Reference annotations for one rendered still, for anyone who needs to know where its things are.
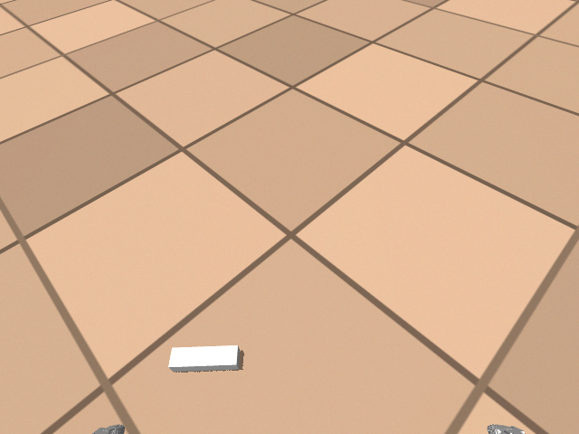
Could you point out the carton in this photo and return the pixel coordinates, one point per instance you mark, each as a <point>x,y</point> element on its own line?
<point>204,358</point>

